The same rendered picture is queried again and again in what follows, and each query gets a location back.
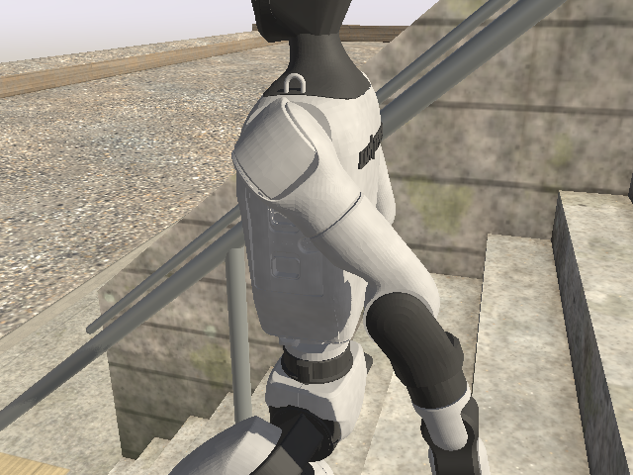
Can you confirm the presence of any right robot upper arm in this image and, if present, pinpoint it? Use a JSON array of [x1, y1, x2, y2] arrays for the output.
[[361, 71, 396, 225]]

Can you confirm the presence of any humanoid robot torso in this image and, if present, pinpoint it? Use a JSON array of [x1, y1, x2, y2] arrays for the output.
[[236, 73, 383, 462]]

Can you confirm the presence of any robot left forearm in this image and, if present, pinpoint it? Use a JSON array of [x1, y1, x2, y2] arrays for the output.
[[366, 292, 491, 475]]

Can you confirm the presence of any robot head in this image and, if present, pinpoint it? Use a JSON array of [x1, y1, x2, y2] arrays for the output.
[[251, 0, 370, 100]]

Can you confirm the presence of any left robot upper arm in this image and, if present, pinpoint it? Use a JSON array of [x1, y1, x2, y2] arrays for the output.
[[231, 97, 440, 343]]

